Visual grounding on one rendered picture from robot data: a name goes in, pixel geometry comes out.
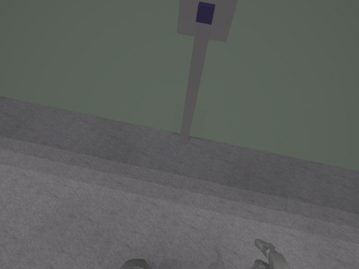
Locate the right robot hand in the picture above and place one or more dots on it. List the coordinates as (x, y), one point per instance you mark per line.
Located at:
(276, 260)

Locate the button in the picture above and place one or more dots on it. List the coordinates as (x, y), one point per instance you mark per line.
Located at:
(205, 13)

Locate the panel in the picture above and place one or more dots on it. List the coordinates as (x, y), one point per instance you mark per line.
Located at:
(218, 31)

